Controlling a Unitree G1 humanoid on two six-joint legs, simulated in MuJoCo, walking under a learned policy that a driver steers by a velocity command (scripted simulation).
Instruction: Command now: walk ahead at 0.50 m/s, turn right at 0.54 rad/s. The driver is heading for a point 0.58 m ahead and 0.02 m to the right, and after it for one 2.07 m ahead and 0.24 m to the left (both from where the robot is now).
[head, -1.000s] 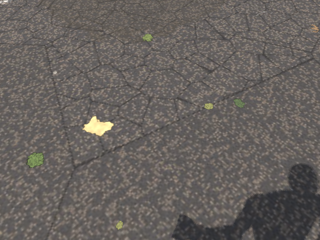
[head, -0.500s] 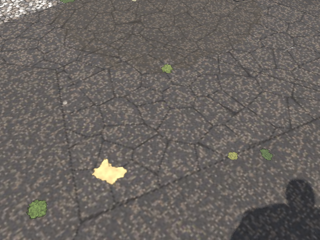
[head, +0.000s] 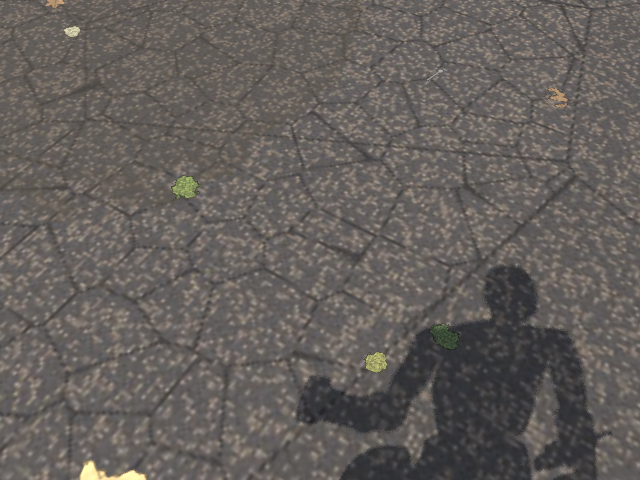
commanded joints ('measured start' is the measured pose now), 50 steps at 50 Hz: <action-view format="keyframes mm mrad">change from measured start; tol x32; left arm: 1 137 121 37 -38 -2 -12 13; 50 105 58 7 -49 25 -42 32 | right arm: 1 -97 -130 -23 -140 -7 -66 0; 50 21 -121 -37 -129 8 38 2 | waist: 1 55 25 -156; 19 4 -125 -114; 22 -61 305 -385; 50 42 -111 -73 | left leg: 1 -506 60 -116 76 109 22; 19 -57 -32 -44 -753 434 54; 22 604 371 -807 -877 85 330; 27 121 196 -380 -987 257 223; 41 140 179 -284 -919 421 184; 44 -11 71 -218 -554 456 107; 46 -513 -54 -143 2 -130 27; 50 -494 83 -136 8 137 16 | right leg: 1 521 -296 506 -326 154 -215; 18 373 -231 421 -205 217 -77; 23 -333 -37 248 706 -321 73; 41 18 -91 92 -128 150 113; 45 844 -443 490 -162 99 -94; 50 422 -360 337 -394 -6 -78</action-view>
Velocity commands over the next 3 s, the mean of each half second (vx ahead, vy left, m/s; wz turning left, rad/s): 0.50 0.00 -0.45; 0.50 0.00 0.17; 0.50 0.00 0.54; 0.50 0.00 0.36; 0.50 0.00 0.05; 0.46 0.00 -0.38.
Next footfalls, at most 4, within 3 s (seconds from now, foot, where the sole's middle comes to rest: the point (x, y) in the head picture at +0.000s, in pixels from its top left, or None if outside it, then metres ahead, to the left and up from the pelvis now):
0.40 left None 0.42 0.11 -0.76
0.88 right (419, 398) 0.60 -0.19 -0.76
1.38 left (292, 289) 0.88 0.09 -0.76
1.88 right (337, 187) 1.20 -0.03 -0.76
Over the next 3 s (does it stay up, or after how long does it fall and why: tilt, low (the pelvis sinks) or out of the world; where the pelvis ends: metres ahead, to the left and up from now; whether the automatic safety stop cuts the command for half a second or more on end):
stays up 1.57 0.22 0.00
